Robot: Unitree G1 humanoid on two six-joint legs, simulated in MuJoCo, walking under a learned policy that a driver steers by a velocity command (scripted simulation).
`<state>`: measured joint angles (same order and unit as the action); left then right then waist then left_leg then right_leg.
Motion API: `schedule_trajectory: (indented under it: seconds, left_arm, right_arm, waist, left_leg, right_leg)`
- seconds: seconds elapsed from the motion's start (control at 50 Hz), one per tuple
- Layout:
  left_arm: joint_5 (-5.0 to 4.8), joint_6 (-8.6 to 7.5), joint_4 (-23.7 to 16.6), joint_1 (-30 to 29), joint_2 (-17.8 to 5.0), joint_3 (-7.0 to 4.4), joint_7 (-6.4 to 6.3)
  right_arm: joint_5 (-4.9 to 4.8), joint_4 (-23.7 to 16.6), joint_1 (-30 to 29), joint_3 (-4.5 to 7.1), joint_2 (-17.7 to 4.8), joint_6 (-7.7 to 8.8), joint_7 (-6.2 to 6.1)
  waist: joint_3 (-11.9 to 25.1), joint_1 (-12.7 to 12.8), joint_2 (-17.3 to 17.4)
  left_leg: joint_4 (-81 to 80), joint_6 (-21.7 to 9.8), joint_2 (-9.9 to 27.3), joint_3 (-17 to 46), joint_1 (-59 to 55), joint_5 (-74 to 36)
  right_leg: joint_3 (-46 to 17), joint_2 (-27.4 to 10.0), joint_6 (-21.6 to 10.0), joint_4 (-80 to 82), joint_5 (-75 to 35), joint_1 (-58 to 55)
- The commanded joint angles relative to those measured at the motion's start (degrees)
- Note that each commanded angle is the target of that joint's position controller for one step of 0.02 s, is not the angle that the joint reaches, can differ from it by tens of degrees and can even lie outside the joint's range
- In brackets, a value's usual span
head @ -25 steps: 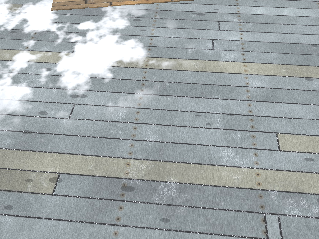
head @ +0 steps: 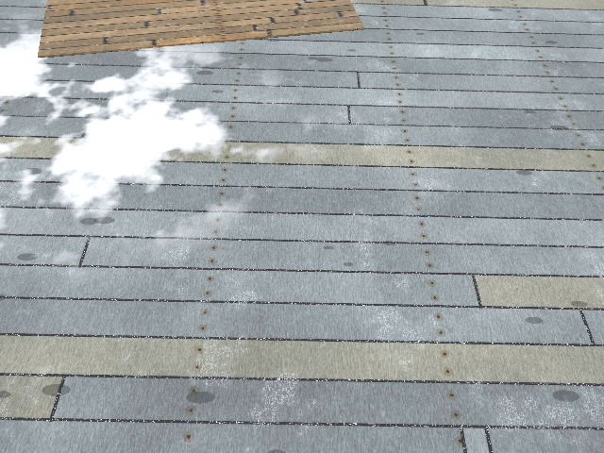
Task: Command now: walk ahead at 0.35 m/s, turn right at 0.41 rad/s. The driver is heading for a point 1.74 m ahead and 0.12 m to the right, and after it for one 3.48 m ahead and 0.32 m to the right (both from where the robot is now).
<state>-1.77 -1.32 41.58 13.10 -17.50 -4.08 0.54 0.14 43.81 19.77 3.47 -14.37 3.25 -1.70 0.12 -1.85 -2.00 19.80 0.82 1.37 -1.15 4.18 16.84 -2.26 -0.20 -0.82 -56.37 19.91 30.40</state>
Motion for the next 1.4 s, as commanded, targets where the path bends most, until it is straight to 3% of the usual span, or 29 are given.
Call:
schedule_trajectory:
  seconds: [0.02,0.14,0.18,0.2,0.22,0.24,0.26,0.28,0.3,0.34,0.46,0.64,0.72,0.76,0.78,0.8,0.82,0.84,0.86,0.9,0.96,1.04,1.12,1.2,1.22,1.24,1.26,1.3,1.4]
  left_arm:
    - [0.36,-1.15,-6.79,-8.30,-1.44,0.20,1.45]
    - [0.32,-0.15,-9.76,-9.97,-3.23,0.46,2.64]
    - [0.45,0.05,-8.07,-2.40,-5.71,-1.14,2.45]
    - [0.14,0.32,-5.49,6.60,-9.19,-3.19,1.89]
    - [-0.09,0.60,-4.49,15.01,-15.46,-5.06,0.67]
    - [0.06,-0.52,-6.24,14.32,-19.07,-4.56,0.94]
    - [0.30,-1.77,-6.61,11.96,-13.73,-3.05,1.37]
    - [0.81,-2.41,-6.37,9.71,-11.27,-2.19,1.42]
    - [0.97,-2.55,-6.79,6.34,-9.70,-1.64,1.39]
    - [2.14,-2.42,-8.16,1.05,-7.42,-0.78,1.07]
    - [1.73,-3.68,-4.26,3.48,-6.53,-0.05,-0.21]
    - [1.71,-2.93,1.73,9.10,-8.25,-0.41,-0.89]
    - [2.03,-1.41,1.61,8.11,-10.13,-0.89,-2.01]
    - [2.33,-0.68,0.19,5.49,-10.84,-0.71,-2.72]
    - [3.55,-1.82,-2.25,9.59,-6.24,0.82,-2.48]
    - [3.32,-3.62,-2.20,11.92,-3.56,2.21,-1.34]
    - [1.03,-5.31,-3.75,6.26,-8.40,1.11,-0.09]
    - [-0.20,-6.31,-5.74,1.34,-8.49,1.33,0.43]
    - [0.81,-6.77,-6.32,-0.73,-7.61,1.49,0.37]
    - [2.50,-5.86,-6.22,0.74,-7.46,1.00,0.06]
    - [3.10,-4.43,-6.14,1.98,-5.26,1.74,-0.57]
    - [2.84,-4.62,-8.17,-7.70,-2.61,2.84,-0.52]
    - [1.39,-5.31,-9.09,-10.86,-5.25,1.60,0.03]
    - [1.64,-6.14,-7.22,-0.66,-8.83,-0.94,-0.29]
    - [2.45,-6.13,-6.60,7.48,-11.84,-1.71,-0.69]
    - [2.90,-5.23,-3.90,11.05,-16.00,-2.91,0.00]
    - [1.88,-5.16,-4.72,9.69,-10.32,-1.85,0.46]
    - [2.19,-4.73,-4.95,5.24,-6.54,-0.63,0.38]
    - [1.79,-5.15,-2.16,4.16,-4.73,-0.05,0.19]
  right_arm:
    - [-0.10,-3.78,-2.85,2.45,-9.02,1.49,-0.02]
    - [-1.84,-2.61,-1.33,4.08,-13.77,1.11,1.07]
    - [-1.89,-2.69,-2.48,3.98,-14.07,0.69,1.26]
    - [-1.36,-2.79,-1.00,3.12,-11.84,0.73,1.24]
    - [0.36,-5.39,-0.84,1.71,-8.19,1.09,1.02]
    - [0.67,-8.55,-0.04,0.05,-4.03,2.68,0.88]
    - [-2.08,-8.71,-5.37,1.35,-10.29,3.72,1.32]
    - [-2.87,-9.25,-7.13,1.55,-11.49,4.40,1.62]
    - [-1.49,-8.52,-7.15,1.44,-11.15,4.73,1.26]
    - [0.07,-7.36,-5.26,1.73,-10.47,4.06,1.33]
    - [0.12,-6.65,-9.51,0.52,-7.16,1.98,1.84]
    - [-1.66,-10.54,-21.91,-0.99,-4.93,3.13,5.43]
    - [-1.06,-10.65,-16.61,0.12,-7.35,2.85,6.10]
    - [-1.11,-8.16,-1.49,2.48,-12.23,2.48,5.00]
    - [-0.34,-7.59,6.09,3.99,-18.07,2.01,4.18]
    - [-1.23,-7.15,6.48,3.47,-15.88,2.12,4.12]
    - [-1.42,-7.29,5.26,2.63,-12.27,1.65,3.52]
    - [-1.23,-8.12,1.84,2.24,-11.12,1.31,3.14]
    - [-1.02,-8.73,-1.77,1.92,-10.44,1.10,3.06]
    - [-0.17,-10.15,-5.72,1.32,-9.30,1.06,2.78]
    - [-0.61,-9.44,-6.60,1.72,-10.62,1.20,2.10]
    - [-1.45,-7.58,-3.39,2.40,-12.50,0.36,1.12]
    - [-2.04,-6.13,-0.08,2.47,-12.34,-0.58,0.83]
    - [-1.24,-6.76,-0.95,1.41,-8.60,-0.87,1.07]
    - [-0.09,-7.48,0.96,-0.15,-4.09,-0.64,1.32]
    - [-2.10,-9.13,8.27,-0.77,-2.77,0.02,1.43]
    - [-2.67,-6.90,7.36,0.29,-8.43,-0.08,1.11]
    - [-1.44,-8.25,-2.23,0.88,-10.16,-0.37,0.98]
    - [-0.85,-9.03,-4.97,0.07,-5.86,-0.18,1.91]
  waist:
    - [-4.68,-1.56,9.14]
    - [-5.85,-1.15,8.55]
    - [-2.15,4.01,6.73]
    - [3.66,7.85,3.63]
    - [8.66,10.67,-8.06]
    - [16.17,7.03,-16.49]
    - [11.73,9.18,-8.01]
    - [5.68,7.64,-6.49]
    - [2.99,5.47,-1.45]
    - [1.04,1.72,-2.62]
    - [-1.48,2.89,-1.31]
    - [-6.36,7.83,0.63]
    - [0.79,3.68,-2.87]
    - [9.59,-5.04,-2.39]
    - [18.54,-4.79,8.67]
    - [25.09,-3.08,14.80]
    - [19.35,-5.24,8.69]
    - [11.49,-4.32,4.76]
    - [4.97,-1.67,-0.45]
    - [0.88,2.22,1.31]
    - [-0.22,3.67,3.76]
    - [-0.26,-0.55,5.41]
    - [1.13,-1.53,7.54]
    - [5.20,4.80,8.20]
    - [13.24,7.18,-0.20]
    - [17.15,3.33,-20.40]
    - [12.11,5.03,-11.40]
    - [2.79,5.67,-1.96]
    - [-0.24,2.98,-4.53]
  left_leg:
    - [-11.98,-9.66,13.26,7.66,-3.43,-4.01]
    - [-9.55,-8.57,15.58,0.68,2.01,-4.24]
    - [2.43,-6.41,13.98,-4.14,4.31,-21.57]
    - [16.63,-4.23,10.80,-8.30,8.12,-30.41]
    - [39.42,0.48,5.79,-10.22,25.01,-14.39]
    - [53.72,2.01,-3.48,1.66,38.27,18.07]
    - [58.73,0.96,-0.69,7.37,43.91,13.31]
    - [57.15,-1.03,1.99,6.32,45.86,8.13]
    - [52.93,-1.76,4.39,6.07,42.69,3.50]
    - [46.39,-1.57,6.61,6.32,35.36,-2.98]
    - [31.89,1.59,6.13,3.20,36.70,-18.41]
    - [11.09,-2.82,1.58,1.34,38.07,-24.27]
    - [11.30,-6.79,-4.51,-3.71,29.02,-12.40]
    - [8.52,-10.91,-4.77,-1.02,5.80,-15.64]
    - [11.23,-19.79,10.12,22.26,-19.48,-17.18]
    - [2.90,-27.51,19.18,48.45,-31.28,-10.15]
    - [0.09,-23.47,16.49,42.77,-27.85,-2.36]
    - [-1.57,-20.99,14.60,35.06,-18.96,-1.73]
    - [-3.63,-19.49,12.10,30.33,-8.77,-6.67]
    - [-6.66,-19.00,8.55,24.95,2.87,-15.92]
    - [-7.86,-19.10,6.00,18.70,11.81,-23.56]
    - [-5.85,-14.51,1.28,14.08,16.65,-17.25]
    - [-0.81,-12.14,3.74,20.99,10.17,-8.64]
    - [13.31,-7.80,1.85,22.81,10.03,-7.16]
    - [29.91,-5.48,-2.19,16.70,15.65,3.32]
    - [46.82,-2.69,-7.51,10.38,34.38,18.38]
    - [53.53,-1.78,-3.82,12.62,39.88,14.72]
    - [53.53,-1.43,-0.67,9.74,39.41,5.68]
    - [41.51,-1.02,2.84,6.31,34.74,0.60]
  right_leg:
    - [0.43,-3.94,1.64,4.08,-6.75,11.38]
    - [5.60,-3.02,-1.13,16.06,-5.91,-1.29]
    - [9.05,1.27,-3.93,20.39,-7.12,-13.63]
    - [9.11,4.09,-5.90,21.27,-7.07,-26.50]
    - [-11.29,-6.53,-11.89,26.61,0.13,-41.74]
    - [-45.73,-18.36,-20.57,40.79,15.97,-47.77]
    - [-45.14,-19.48,-19.01,45.28,18.70,-44.66]
    - [-37.70,-18.32,-17.32,44.14,14.95,-38.92]
    - [-31.17,-15.63,-15.33,42.84,7.76,-32.23]
    - [-21.87,-10.84,-13.46,44.12,-2.43,-22.89]
    - [-7.77,-8.27,-11.93,47.07,-23.11,-21.88]
    - [-0.12,-11.97,-8.78,46.97,-28.67,-34.54]
    - [2.90,-12.23,-6.89,33.02,-66.13,-41.45]
    - [5.44,-9.90,-4.44,10.80,-68.60,-31.78]
    - [6.41,-3.17,-0.37,-12.63,-37.97,-8.77]
    - [-1.97,6.68,2.15,-26.31,11.69,7.61]
    - [-7.31,2.24,0.95,-27.77,8.22,13.72]
    - [-6.37,-0.74,0.23,-23.75,3.95,15.02]
    - [-4.78,-2.47,0.06,-17.49,1.54,13.51]
    - [-3.90,-4.51,1.46,-11.20,-0.86,7.26]
    - [-1.22,-4.87,4.87,-1.77,-3.53,3.63]
    - [0.35,-1.35,6.21,17.43,-21.66,-3.51]
    - [-2.83,-0.01,5.10,25.89,-22.88,-6.20]
    - [-3.90,-2.92,-0.59,29.79,-14.97,-21.56]
    - [-14.12,-13.44,-4.24,29.96,-10.96,-34.70]
    - [-42.66,-23.52,-13.10,37.63,5.57,-46.98]
    - [-44.85,-22.46,-12.25,40.44,16.71,-43.93]
    - [-28.19,-17.35,-9.50,40.63,4.74,-32.71]
    - [-14.06,-12.47,-11.34,44.96,-14.82,-24.62]
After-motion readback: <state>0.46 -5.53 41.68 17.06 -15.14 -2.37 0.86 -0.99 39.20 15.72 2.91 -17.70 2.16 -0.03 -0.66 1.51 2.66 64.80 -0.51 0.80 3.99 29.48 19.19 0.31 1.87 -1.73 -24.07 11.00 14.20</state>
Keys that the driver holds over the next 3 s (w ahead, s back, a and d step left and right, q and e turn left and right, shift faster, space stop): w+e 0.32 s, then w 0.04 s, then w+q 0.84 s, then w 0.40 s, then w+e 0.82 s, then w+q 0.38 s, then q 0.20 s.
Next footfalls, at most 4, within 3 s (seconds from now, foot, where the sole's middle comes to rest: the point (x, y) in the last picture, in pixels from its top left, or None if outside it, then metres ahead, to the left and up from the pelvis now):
0.20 right None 0.19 -0.17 -0.78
0.76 left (327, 427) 0.57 -0.06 -0.78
1.20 right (409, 325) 0.83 -0.29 -0.78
1.70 left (287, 265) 1.02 0.02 -0.78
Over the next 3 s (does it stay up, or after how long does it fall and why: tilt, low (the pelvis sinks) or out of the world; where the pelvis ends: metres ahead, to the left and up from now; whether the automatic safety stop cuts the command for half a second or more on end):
stays up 1.59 -0.10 0.00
